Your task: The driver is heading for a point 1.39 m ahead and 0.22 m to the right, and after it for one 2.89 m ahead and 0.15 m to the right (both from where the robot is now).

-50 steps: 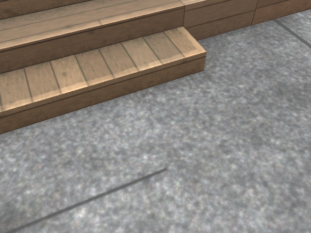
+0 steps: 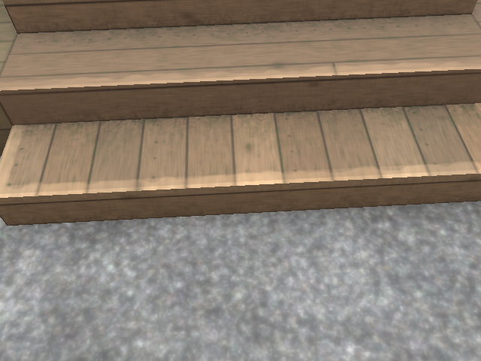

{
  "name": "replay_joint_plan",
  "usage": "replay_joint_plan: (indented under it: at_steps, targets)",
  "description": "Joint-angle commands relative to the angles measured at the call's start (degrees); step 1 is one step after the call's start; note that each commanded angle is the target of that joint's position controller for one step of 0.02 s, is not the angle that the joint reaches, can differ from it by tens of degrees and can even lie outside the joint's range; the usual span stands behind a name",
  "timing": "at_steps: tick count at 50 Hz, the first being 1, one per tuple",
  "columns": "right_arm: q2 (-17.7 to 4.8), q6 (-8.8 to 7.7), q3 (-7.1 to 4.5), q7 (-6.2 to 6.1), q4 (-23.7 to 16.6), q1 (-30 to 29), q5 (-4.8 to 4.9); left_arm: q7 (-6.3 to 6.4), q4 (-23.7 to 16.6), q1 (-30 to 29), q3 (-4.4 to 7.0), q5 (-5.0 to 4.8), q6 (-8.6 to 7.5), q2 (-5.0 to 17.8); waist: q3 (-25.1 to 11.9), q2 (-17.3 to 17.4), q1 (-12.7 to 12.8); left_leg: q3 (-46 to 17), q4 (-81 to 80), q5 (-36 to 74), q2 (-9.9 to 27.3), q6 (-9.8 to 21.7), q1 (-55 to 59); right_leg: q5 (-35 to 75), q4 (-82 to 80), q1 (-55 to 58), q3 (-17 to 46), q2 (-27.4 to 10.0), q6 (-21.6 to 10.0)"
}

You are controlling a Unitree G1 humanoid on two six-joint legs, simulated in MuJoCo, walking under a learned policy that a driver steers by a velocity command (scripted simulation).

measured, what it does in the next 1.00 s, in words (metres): steps on the spot, turning right: left foot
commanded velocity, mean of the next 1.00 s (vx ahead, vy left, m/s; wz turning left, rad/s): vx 0.02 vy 0.00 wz -0.21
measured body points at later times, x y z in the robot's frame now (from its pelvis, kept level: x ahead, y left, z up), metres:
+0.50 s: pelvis +0.07 +0.02 +0.00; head +0.10 +0.02 +0.44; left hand +0.17 +0.29 -0.14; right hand +0.10 -0.24 -0.14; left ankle +0.06 +0.15 -0.73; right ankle +0.10 -0.08 -0.72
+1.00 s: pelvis +0.10 -0.01 +0.01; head +0.12 -0.04 +0.46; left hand +0.30 +0.21 -0.09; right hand +0.16 -0.31 -0.11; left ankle +0.16 +0.15 -0.69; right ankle +0.10 -0.08 -0.73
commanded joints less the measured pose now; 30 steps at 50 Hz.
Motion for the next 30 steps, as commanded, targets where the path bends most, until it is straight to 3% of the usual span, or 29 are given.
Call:
replay_joint_plan:
  at_steps: [1,2,4,6,8,9,10,12,14,15,17,19,22,24,26,28,29,30]
  targets:
    - [-0.49,0.98,-0.29,-1.22,-0.36,8.20,-0.25,0.47,-2.12,-1.96,0.84,1.10,0.03,5.48,-7.13,-8.02,-2.64,2.28,-13.00,-0.32,2.39,-1.05,6.29,11.44,-9.97,1.11,10.53,-12.74,-9.46]
    - [-0.40,1.05,-0.11,-1.43,-0.41,7.36,-0.38,0.80,-1.69,-0.87,1.10,0.95,0.15,6.31,-8.60,-8.01,-2.21,2.33,-16.84,0.52,2.54,-0.95,7.44,9.84,-9.55,2.30,10.83,-13.32,-9.93]
    - [-1.95,1.60,-0.45,-1.37,-0.04,6.82,-0.29,1.29,-1.58,-0.52,1.57,-0.22,0.85,7.91,-10.57,-7.40,-2.24,2.97,-23.70,8.42,2.40,-0.35,11.17,-4.09,-10.24,2.22,12.09,-14.02,-9.62]
    - [-2.43,2.16,-0.70,-1.00,0.34,5.79,-0.90,1.65,-1.68,-1.55,1.43,-1.24,1.73,7.81,-8.14,-7.18,-3.05,4.41,-29.93,14.82,1.41,1.15,15.93,-20.80,-11.25,-2.94,12.04,-12.62,-6.84]
    - [-3.42,2.32,-0.72,-1.08,-0.56,4.45,-2.12,1.63,-0.40,0.72,0.61,-1.09,2.09,5.36,-3.54,-5.20,-2.88,1.08,-35.84,13.49,4.37,3.75,16.06,-31.10,-10.45,-6.81,11.31,-10.17,-1.61]
    - [-7.26,2.17,-1.53,-1.34,-0.51,3.21,-1.57,1.79,-0.17,3.11,1.10,-1.19,2.36,6.05,-0.37,-0.22,0.02,-0.88,-38.48,4.68,5.57,5.49,9.41,-28.89,-8.31,-4.76,7.71,-6.54,0.47]
    - [-6.64,1.58,-1.64,-1.28,0.41,2.67,-1.11,2.25,0.20,3.25,1.20,-1.09,2.57,5.91,1.11,3.41,0.32,-1.09,-41.27,-2.80,4.83,5.89,2.28,-23.62,-4.90,1.13,4.90,-4.66,1.52]
    - [-3.61,0.03,-0.95,-1.06,1.06,0.52,-1.25,2.88,1.28,4.85,1.03,-0.93,2.87,4.53,0.89,6.39,1.63,-1.27,-44.36,-3.23,4.58,4.63,-1.48,-15.96,-0.81,7.62,3.79,-4.32,1.56]
    - [-2.84,-1.13,-0.83,-0.77,1.31,-0.55,-0.95,3.00,2.47,6.38,1.05,-0.48,3.03,4.33,-0.06,5.49,2.13,-1.03,-43.65,1.20,4.34,3.91,-0.42,-11.66,0.64,9.32,3.18,-4.31,1.22]
    - [-2.74,-1.44,-0.82,-0.70,1.64,0.21,-0.69,2.93,2.93,6.43,1.08,-0.48,3.01,4.47,-0.39,3.40,1.70,-0.63,-42.90,4.15,4.05,3.82,0.79,-10.54,0.76,9.22,3.44,-4.58,0.97]
    - [-5.41,-1.59,-1.72,-1.10,1.56,0.75,-0.20,2.76,2.06,3.97,1.34,-1.10,2.95,5.48,-0.50,1.34,0.48,0.48,-40.13,9.87,3.68,4.08,5.33,-7.73,2.33,5.25,3.74,-4.09,0.51]
    - [-7.46,-1.32,-2.60,-1.96,1.10,1.97,-0.18,2.69,0.10,1.16,1.80,-1.60,3.03,6.63,-2.49,1.43,-0.76,-0.31,-38.47,15.85,5.33,5.68,9.45,-2.72,6.16,1.63,3.67,-3.39,0.24]
    - [-8.74,-0.60,-3.50,-3.14,0.52,4.22,-0.29,2.34,-1.96,0.61,2.17,-1.77,3.82,6.04,-4.55,4.00,-1.70,-5.09,-37.71,27.84,12.37,9.72,14.38,-2.63,13.93,-4.31,3.28,-2.65,0.80]
    - [-9.01,-0.30,-3.80,-3.87,-1.09,1.83,-0.14,1.88,-2.75,1.84,2.48,-1.62,4.49,5.35,-5.33,7.44,-0.92,-8.97,-37.76,35.71,18.77,13.19,15.04,-16.33,20.64,-6.76,2.02,-2.80,1.01]
    - [-9.53,-0.34,-4.05,-4.21,-3.02,-1.37,0.05,1.32,-4.01,0.93,2.67,-1.95,5.08,5.01,-3.99,7.01,-0.92,-10.35,-38.31,40.38,22.44,14.82,14.92,-27.39,24.71,-9.34,1.82,-4.39,1.04]
    - [-11.56,-0.13,-4.73,-4.25,-4.18,-5.00,0.92,0.85,-4.47,1.56,2.72,-2.27,5.43,4.66,-4.26,4.95,0.43,-5.56,-36.70,40.43,20.31,11.87,12.74,-21.85,19.07,-4.47,0.34,-4.69,1.14]
    - [-11.96,0.21,-4.88,-4.13,-4.46,-6.54,1.39,0.64,-3.87,3.48,2.97,-2.25,5.58,4.75,-5.18,4.73,1.62,-1.67,-34.40,39.16,17.95,9.75,10.72,-15.14,13.70,0.96,-1.86,-3.09,1.03]
    - [-11.31,0.51,-4.81,-3.78,-4.06,-5.31,1.26,0.55,-3.33,5.23,3.61,-2.11,5.78,5.83,-6.18,3.68,1.96,2.13,-30.25,35.82,15.02,7.48,8.39,-9.22,9.15,6.69,-2.39,-1.17,0.47]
